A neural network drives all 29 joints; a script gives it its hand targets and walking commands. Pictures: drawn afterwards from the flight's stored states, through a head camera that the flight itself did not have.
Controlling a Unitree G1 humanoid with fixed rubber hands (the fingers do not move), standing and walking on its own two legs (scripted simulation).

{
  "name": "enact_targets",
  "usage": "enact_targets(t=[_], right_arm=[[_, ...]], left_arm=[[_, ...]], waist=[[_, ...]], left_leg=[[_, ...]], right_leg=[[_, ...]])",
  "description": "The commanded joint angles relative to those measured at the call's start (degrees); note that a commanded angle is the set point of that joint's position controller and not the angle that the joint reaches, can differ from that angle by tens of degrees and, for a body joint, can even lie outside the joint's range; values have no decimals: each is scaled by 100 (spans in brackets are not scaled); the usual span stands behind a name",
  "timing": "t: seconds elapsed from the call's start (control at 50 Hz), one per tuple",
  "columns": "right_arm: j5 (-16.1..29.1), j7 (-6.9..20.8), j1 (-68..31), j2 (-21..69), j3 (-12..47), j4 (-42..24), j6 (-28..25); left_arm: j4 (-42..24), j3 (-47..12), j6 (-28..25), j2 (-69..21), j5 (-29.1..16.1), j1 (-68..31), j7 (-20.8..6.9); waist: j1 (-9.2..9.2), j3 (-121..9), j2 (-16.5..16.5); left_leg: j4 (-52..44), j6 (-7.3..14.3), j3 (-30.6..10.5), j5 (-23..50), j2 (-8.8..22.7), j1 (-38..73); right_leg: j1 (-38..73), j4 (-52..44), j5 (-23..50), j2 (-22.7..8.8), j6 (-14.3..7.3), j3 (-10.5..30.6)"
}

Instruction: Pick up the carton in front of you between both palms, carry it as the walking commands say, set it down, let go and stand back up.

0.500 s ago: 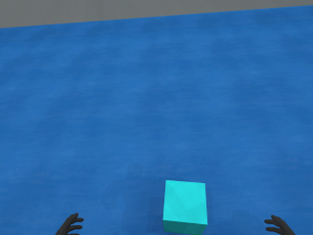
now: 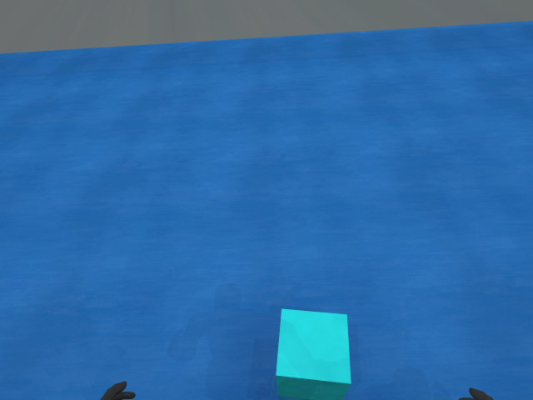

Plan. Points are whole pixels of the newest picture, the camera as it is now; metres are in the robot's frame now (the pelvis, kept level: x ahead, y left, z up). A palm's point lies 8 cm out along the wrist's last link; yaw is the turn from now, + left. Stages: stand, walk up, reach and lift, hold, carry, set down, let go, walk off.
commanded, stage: stand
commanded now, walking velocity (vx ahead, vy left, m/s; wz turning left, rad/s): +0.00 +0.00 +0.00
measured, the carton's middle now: (311, 357) +0.41 -0.07 -0.65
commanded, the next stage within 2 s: none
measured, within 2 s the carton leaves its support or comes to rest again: neither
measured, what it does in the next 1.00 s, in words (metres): stands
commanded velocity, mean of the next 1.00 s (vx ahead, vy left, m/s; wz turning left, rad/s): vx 0.00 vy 0.00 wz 0.00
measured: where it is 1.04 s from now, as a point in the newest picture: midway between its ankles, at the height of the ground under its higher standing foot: outside the picture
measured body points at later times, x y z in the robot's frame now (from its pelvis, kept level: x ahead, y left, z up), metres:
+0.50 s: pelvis -0.02 +0.00 +0.00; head -0.02 -0.01 +0.45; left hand +0.09 +0.31 -0.11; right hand +0.09 -0.31 -0.11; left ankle -0.05 +0.11 -0.74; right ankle +0.00 -0.10 -0.74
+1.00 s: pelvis -0.02 +0.00 +0.01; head -0.02 -0.01 +0.46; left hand +0.08 +0.31 -0.11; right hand +0.08 -0.32 -0.11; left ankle -0.05 +0.11 -0.74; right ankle +0.00 -0.10 -0.74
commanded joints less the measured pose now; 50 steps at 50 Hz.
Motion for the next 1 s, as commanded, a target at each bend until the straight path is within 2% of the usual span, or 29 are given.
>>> enact_targets(t=[0.0,0.36,0.98], right_arm=[[6,-15,-185,-893,-191,-219,-79],[51,19,-297,-1016,-118,282,-92],[93,32,-382,-1125,-58,674,-98]], left_arm=[[-221,177,-71,934,-7,-241,14],[193,108,-91,1071,-42,-346,-12],[570,54,-105,1203,-85,-443,-27]], waist=[[3,-147,-65],[12,-41,-78],[-2,-49,-84]], left_leg=[[-405,-42,-539,1374,698,-494],[-650,4,-582,1050,742,-453],[-782,31,-565,1140,798,-353]], right_leg=[[490,-288,1365,-750,-26,754],[491,-559,1069,-804,-37,798],[602,-716,1190,-855,-60,810]])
